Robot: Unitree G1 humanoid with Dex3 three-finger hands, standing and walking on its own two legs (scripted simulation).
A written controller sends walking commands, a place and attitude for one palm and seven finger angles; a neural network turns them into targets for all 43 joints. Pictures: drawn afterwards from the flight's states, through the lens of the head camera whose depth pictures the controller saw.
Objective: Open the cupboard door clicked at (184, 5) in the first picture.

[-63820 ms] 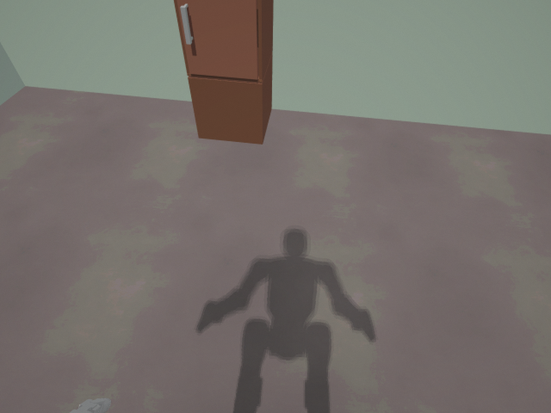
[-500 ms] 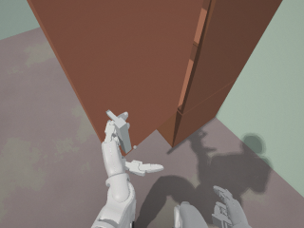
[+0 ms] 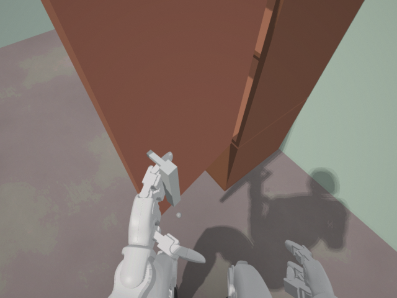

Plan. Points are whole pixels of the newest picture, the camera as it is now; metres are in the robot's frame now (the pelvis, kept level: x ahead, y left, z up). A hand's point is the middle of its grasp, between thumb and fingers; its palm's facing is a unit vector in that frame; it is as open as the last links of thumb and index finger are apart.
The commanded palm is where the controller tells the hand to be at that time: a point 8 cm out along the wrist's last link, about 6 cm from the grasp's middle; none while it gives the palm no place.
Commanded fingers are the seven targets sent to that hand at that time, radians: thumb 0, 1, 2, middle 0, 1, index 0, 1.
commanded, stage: slide the hand sideways off the handle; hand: left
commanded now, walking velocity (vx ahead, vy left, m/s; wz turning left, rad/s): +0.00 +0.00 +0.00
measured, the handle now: (164, 179) +0.33 +0.09 +0.03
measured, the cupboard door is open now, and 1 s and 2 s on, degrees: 100 100 100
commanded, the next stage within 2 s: draw the hand back to the body in 0.74 s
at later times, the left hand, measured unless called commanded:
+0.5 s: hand (153, 245) +0.22 +0.09 +0.03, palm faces -0.01 -1.00 +0.00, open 16.2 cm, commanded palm +0.18 +0.15 +0.03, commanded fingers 0.00 -0.50 0.30 -0.15 -0.30 -0.15 -0.30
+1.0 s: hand (127, 253) +0.20 +0.13 +0.05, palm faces -0.04 -1.00 -0.02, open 16.3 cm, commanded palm +0.17 +0.19 +0.07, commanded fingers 0.00 -0.50 0.30 -0.15 -0.30 -0.15 -0.30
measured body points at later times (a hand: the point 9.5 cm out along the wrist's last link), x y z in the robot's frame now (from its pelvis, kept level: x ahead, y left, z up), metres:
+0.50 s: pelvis +0.01 -0.02 -0.01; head +0.11 -0.02 +0.43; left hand +0.21 +0.15 +0.03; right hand +0.23 -0.23 -0.10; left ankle +0.05 +0.11 -0.61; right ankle +0.02 -0.13 -0.61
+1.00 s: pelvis -0.01 -0.01 -0.02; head +0.08 -0.01 +0.43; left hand +0.20 +0.18 +0.06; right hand +0.20 -0.24 -0.09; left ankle +0.05 +0.11 -0.61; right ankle +0.02 -0.13 -0.61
